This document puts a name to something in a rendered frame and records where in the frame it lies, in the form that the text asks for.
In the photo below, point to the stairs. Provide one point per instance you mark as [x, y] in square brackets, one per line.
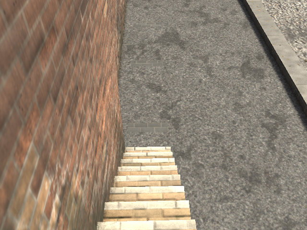
[147, 193]

